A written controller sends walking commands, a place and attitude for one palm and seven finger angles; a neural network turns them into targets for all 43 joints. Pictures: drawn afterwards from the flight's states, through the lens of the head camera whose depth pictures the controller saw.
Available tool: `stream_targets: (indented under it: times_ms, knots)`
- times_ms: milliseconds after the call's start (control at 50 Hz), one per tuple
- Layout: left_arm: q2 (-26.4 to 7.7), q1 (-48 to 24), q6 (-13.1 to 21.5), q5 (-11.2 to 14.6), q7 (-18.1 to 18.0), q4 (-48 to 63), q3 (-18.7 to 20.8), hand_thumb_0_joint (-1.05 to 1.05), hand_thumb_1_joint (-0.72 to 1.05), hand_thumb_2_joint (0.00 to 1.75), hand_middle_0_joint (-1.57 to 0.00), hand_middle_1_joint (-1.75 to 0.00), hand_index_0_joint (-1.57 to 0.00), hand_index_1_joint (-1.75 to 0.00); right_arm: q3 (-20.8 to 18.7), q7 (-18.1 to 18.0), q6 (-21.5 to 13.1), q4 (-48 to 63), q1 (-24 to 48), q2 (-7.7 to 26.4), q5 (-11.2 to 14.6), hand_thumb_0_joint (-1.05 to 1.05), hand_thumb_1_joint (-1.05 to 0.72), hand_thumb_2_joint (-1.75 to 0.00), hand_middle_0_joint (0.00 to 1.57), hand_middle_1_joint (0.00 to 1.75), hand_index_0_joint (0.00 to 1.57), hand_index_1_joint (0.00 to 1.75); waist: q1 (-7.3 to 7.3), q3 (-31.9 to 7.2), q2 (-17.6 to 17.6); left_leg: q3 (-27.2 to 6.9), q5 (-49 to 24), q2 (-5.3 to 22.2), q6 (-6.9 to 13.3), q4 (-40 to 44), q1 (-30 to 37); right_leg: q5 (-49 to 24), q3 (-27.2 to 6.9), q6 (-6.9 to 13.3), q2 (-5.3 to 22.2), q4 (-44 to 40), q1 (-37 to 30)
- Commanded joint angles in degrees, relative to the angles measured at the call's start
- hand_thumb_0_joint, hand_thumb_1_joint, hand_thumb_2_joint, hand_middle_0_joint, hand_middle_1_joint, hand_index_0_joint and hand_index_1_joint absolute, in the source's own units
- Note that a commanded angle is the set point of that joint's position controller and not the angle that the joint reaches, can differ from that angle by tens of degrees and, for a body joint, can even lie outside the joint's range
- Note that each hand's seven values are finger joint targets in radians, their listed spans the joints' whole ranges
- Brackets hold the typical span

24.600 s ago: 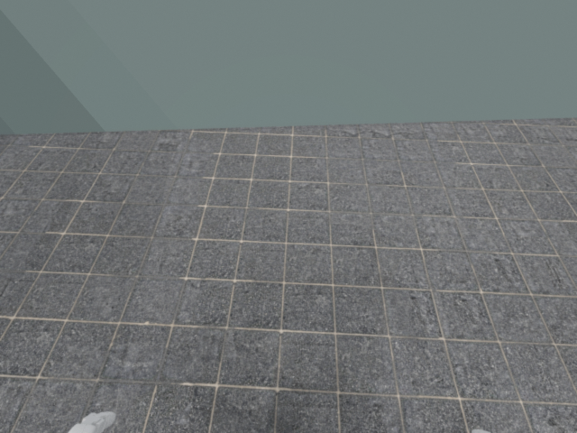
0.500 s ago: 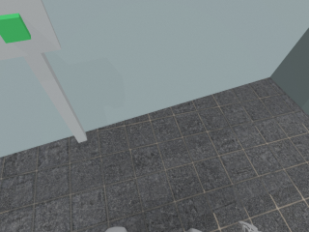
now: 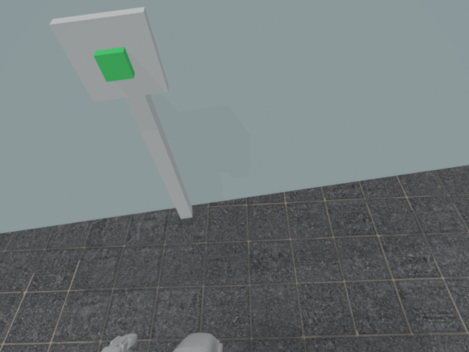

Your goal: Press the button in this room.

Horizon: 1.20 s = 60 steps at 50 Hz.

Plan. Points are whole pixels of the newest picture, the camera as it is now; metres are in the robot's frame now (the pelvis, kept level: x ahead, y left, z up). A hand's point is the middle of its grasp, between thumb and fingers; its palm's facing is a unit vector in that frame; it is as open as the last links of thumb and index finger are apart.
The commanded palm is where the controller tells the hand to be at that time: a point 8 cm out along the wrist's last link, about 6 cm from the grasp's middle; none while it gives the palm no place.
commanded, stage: turn to face it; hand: left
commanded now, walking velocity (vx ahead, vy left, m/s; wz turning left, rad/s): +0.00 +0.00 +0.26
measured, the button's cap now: (115, 64) +0.74 +0.34 +0.10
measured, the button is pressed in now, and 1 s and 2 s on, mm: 0 0 0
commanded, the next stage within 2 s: take the last steps up to it in 0.12 s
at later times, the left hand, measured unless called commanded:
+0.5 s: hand out of the picture -0.01 +0.24 -0.17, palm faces +0.17 -0.97 -0.19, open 7.4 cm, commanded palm none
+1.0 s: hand out of the picture +0.12 +0.18 -0.16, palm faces +0.19 -0.96 -0.21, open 7.3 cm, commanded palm none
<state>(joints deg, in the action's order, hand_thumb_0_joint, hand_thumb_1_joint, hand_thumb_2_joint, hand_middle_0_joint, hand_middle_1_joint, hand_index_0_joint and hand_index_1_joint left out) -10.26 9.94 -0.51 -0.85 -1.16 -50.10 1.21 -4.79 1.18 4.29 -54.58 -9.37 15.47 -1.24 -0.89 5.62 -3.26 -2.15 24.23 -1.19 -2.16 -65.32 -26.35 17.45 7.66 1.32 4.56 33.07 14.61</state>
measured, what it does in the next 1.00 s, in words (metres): walks ahead: left foot, then right foot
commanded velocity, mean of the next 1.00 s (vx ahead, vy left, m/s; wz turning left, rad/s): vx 0.23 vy -0.02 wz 0.09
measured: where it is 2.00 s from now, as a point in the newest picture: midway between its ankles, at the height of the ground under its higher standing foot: (241, 339)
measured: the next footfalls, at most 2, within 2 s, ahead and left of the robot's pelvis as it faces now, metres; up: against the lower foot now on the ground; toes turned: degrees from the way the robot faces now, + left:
left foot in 0.28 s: +0.00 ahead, +0.14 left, +0.00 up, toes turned +10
right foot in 0.76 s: +0.19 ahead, -0.10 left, +0.00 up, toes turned -1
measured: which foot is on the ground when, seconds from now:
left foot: up 0.00-0.26, down 0.28-0.76, up 0.78-1.00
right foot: down 0.00-0.28, up 0.30-0.74, down 0.76-1.00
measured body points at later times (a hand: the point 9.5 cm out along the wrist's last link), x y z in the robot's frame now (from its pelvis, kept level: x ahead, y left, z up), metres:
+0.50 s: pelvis +0.01 +0.05 +0.01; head +0.02 +0.07 +0.46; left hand -0.02 +0.29 -0.15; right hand +0.09 -0.18 -0.13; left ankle -0.04 +0.14 -0.73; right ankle +0.02 -0.10 -0.66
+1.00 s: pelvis +0.14 +0.00 +0.01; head +0.14 -0.01 +0.46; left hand +0.11 +0.23 -0.14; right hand +0.17 -0.24 -0.15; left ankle +0.14 +0.14 -0.67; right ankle +0.15 -0.10 -0.73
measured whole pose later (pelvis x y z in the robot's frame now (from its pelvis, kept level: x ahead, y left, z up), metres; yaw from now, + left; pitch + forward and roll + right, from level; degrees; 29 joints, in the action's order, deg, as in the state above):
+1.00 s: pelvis +0.14 +0.00 +0.01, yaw +8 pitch -2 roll +0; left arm -8.8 16.6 3.1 -1.0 -0.9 -62.4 2.0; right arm -3.9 0.7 0.2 -62.4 -16.5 10.4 -1.7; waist -0.7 1.7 -1.5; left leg 3.6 14.9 6.3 -1.2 -58.2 -28.5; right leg 12.8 9.8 1.8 2.1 23.6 9.3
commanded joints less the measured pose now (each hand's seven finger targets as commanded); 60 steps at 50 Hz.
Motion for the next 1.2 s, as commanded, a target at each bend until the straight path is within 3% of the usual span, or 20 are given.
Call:
stream_targets:
  times_ms: [0,140,220,240,260,280,400,540,640,700,720,740,760,800,860,900,1080,1140,1160,1180]
  knots:
    - [-11.4,2.7,1.5,-0.5,-0.7,2.1,3.1,0.00,0.90,0.90,-0.20,-0.30,-0.20,-0.30,-0.4,0.2,-1.1,3.3,0.2,2.7,0.3,0.00,-0.90,-0.90,0.20,0.30,0.20,0.30,1.49,-5.4,13.3,0.9,-0.9,2.5,-1.5,1.5,-1.8,-22.7,-8.3,5.0,13.4,-13.8,-6.2]
    - [-14.1,8.0,1.2,-0.9,-0.6,-2.2,4.0,0.00,0.90,0.90,-0.20,-0.30,-0.20,-0.30,1.2,-0.4,-2.2,2.9,3.9,0.7,1.0,0.00,-0.90,-0.90,0.20,0.30,0.20,0.30,4.39,-8.1,14.7,5.2,3.2,2.1,-0.9,21.6,3.8,-33.7,-6.9,7.0,15.2,-10.0,-12.7]
    - [-13.1,6.1,0.9,-0.1,-0.5,-4.3,3.7,0.00,0.90,0.90,-0.20,-0.30,-0.20,-0.30,1.6,-0.9,-3.4,0.3,-1.8,1.0,0.8,0.00,-0.90,-0.90,0.20,0.30,0.20,0.30,0.83,-9.9,12.4,6.9,-11.3,2.4,0.4,41.3,18.3,-24.7,-3.7,1.9,13.0,-5.1,-6.2]
    - [-10.7,6.2,0.7,0.4,-0.3,-3.9,3.2,0.00,0.90,0.90,-0.20,-0.30,-0.20,-0.30,1.1,-1.0,-4.1,-0.2,-3.2,3.8,0.5,0.00,-0.90,-0.90,0.20,0.30,0.20,0.30,0.07,-10.8,4.5,1.4,-15.5,7.5,2.1,45.2,25.3,-12.9,-1.2,-1.0,9.7,-0.4,0.8]
    - [-7.1,6.4,0.4,0.4,0.2,-3.0,2.4,0.00,0.90,0.90,-0.20,-0.30,-0.20,-0.30,0.1,-1.1,-4.4,-0.4,-5.1,8.5,-0.2,0.00,-0.90,-0.90,0.20,0.30,0.20,0.30,-0.79,-10.0,-9.7,-13.1,-18.8,19.0,7.4,47.4,29.3,7.1,2.5,-4.1,3.0,8.1,11.9]
    - [-6.4,2.3,0.0,-0.3,0.3,-1.9,1.5,0.00,0.90,0.90,-0.20,-0.30,-0.20,-0.30,-0.2,-1.5,-4.1,-1.3,-7.6,10.2,-0.1,0.00,-0.90,-0.90,0.20,0.30,0.20,0.30,-3.05,-7.7,-13.3,-18.7,-13.3,23.6,12.1,52.2,26.5,18.1,0.1,-4.5,1.1,17.2,15.8]
    - [-5.8,3.7,1.1,-0.6,2.2,-7.4,1.1,0.00,0.90,0.90,-0.20,-0.30,-0.20,-0.30,1.3,-2.5,-6.5,-3.2,-7.2,3.9,0.3,0.00,-0.90,-0.90,0.20,0.30,0.20,0.30,-0.05,-2.8,-3.7,-7.4,-15.7,15.7,11.3,53.5,24.9,3.5,-4.7,-4.0,1.7,26.7,19.1]
    - [-4.7,-1.0,1.0,-0.5,2.4,-6.3,1.2,0.00,0.90,0.90,-0.20,-0.30,-0.20,-0.30,0.7,-2.7,-7.4,-5.8,-12.6,2.9,0.1,0.00,-0.90,-0.90,0.20,0.30,0.20,0.30,-1.01,1.0,-3.6,-5.9,-18.2,17.3,12.3,55.1,25.0,-0.2,-4.5,-4.7,3.2,18.2,20.7]
    - [-3.8,-3.6,1.7,-0.2,2.9,-5.4,1.5,0.00,0.90,0.90,-0.20,-0.30,-0.20,-0.30,0.4,-2.6,-7.3,-7.0,-13.0,3.5,-0.5,0.00,-0.90,-0.90,0.20,0.30,0.20,0.30,-1.07,2.2,-4.9,-4.9,-17.3,17.3,11.4,52.8,19.4,1.0,-2.0,-3.7,1.6,6.1,11.4]
    - [-5.0,6.6,2.2,-0.4,2.8,-8.9,2.4,0.00,0.90,0.90,-0.20,-0.30,-0.20,-0.30,0.4,-2.5,-6.9,-7.4,-11.0,2.9,-0.3,0.00,-0.90,-0.90,0.20,0.30,0.20,0.30,3.86,-1.2,-0.7,-2.0,-11.5,13.5,7.9,43.2,11.3,-4.8,0.1,-2.6,-1.0,-3.1,-6.6]
    - [-7.7,13.8,2.9,-0.7,2.4,-11.2,3.0,0.00,0.90,0.90,-0.20,-0.30,-0.20,-0.30,0.6,-2.3,-7.1,-7.4,-11.1,1.4,0.1,0.00,-0.90,-0.90,0.20,0.30,0.20,0.30,7.01,-4.4,5.4,2.2,-9.8,9.4,5.8,32.0,6.1,-2.3,-4.1,-1.3,1.9,-6.8,-16.4]
    - [-13.5,20.8,3.6,-1.0,1.6,-13.1,4.2,0.00,0.90,0.90,-0.20,-0.30,-0.20,-0.30,1.4,-1.7,-7.4,-6.0,-12.5,-3.0,0.6,0.00,-0.90,-0.90,0.20,0.30,0.20,0.30,8.70,-8.7,21.8,7.8,2.6,2.3,3.2,13.8,-5.4,3.9,-24.3,3.9,16.5,-14.7,-25.3]
    - [-15.4,22.1,3.5,0.2,1.1,-12.9,4.2,0.00,0.90,0.90,-0.20,-0.30,-0.20,-0.30,1.5,-1.6,-6.8,-4.0,-9.8,-1.2,0.8,0.00,-0.90,-0.90,0.20,0.30,0.20,0.30,9.05,-9.0,21.6,3.9,11.1,2.4,3.5,3.2,-9.3,10.5,-35.2,7.7,22.3,-22.1,-21.8]
    - [-11.5,12.4,3.2,0.1,0.7,-10.4,3.6,0.00,0.90,0.90,-0.20,-0.30,-0.20,-0.30,0.5,-1.1,-6.1,-4.1,-6.2,-1.2,0.4,0.00,-0.90,-0.90,0.20,0.30,0.20,0.30,5.75,-0.7,14.8,1.1,1.8,6.9,3.7,-4.9,-11.0,25.5,-32.2,7.7,20.6,-26.1,-7.7]
    - [-5.8,6.5,4.0,-0.2,0.3,-9.0,2.1,0.00,0.90,0.90,-0.20,-0.30,-0.20,-0.30,0.7,-0.5,-4.9,-6.3,-10.5,-3.7,-0.3,0.00,-0.90,-0.90,0.20,0.30,0.20,0.30,0.92,-0.7,9.0,2.8,-7.5,8.8,1.7,-0.3,-4.2,9.3,-15.1,4.6,14.0,-24.9,0.4]
    - [-5.0,7.9,4.6,-0.3,0.2,-9.8,1.8,0.00,0.90,0.90,-0.20,-0.30,-0.20,-0.30,0.6,-0.2,-4.5,-6.9,-11.8,-4.7,-0.4,0.00,-0.90,-0.90,0.20,0.30,0.20,0.30,0.12,-1.1,9.1,4.2,-9.6,8.6,0.9,3.5,-2.5,2.8,-10.5,4.4,12.0,-24.9,0.9]
    - [-7.0,12.6,5.1,-0.7,0.4,-13.1,2.2,0.00,0.90,0.90,-0.20,-0.30,-0.20,-0.30,1.2,0.5,-6.0,-2.0,-0.7,-4.6,0.1,0.00,-0.90,-0.90,0.20,0.30,0.20,0.30,2.63,0.7,9.4,7.4,-9.9,7.8,0.5,25.4,-0.1,-6.7,-7.8,6.8,13.6,-22.1,-5.2]
    - [-7.0,11.8,4.3,-0.5,0.2,-13.5,2.4,0.00,0.90,0.90,-0.20,-0.30,-0.20,-0.30,1.4,0.1,-6.8,-3.1,-4.1,-4.1,0.1,0.00,-0.90,-0.90,0.20,0.30,0.20,0.30,0.46,-1.0,8.7,9.7,-12.6,5.6,1.1,34.6,10.9,-9.4,-5.0,4.6,11.4,-15.8,-3.4]
    - [-6.2,12.0,3.9,-0.2,0.3,-13.5,2.1,0.00,0.90,0.90,-0.20,-0.30,-0.20,-0.30,1.3,-0.2,-7.2,-4.4,-7.7,-2.7,0.0,0.00,-0.90,-0.90,0.20,0.30,0.20,0.30,-0.90,-2.8,5.5,10.1,-14.5,4.9,1.3,38.2,18.9,-9.3,-2.7,3.1,8.8,-10.3,-0.2]
    - [-4.3,13.1,3.7,-0.2,0.5,-13.1,1.8,0.00,0.90,0.90,-0.20,-0.30,-0.20,-0.30,0.4,-0.7,-7.6,-5.8,-13.4,1.2,-0.3,0.00,-0.90,-0.90,0.20,0.30,0.20,0.30,-2.89,-6.4,-3.9,2.4,-16.4,10.7,3.4,41.3,28.1,-5.3,0.0,0.8,4.5,1.5,5.5]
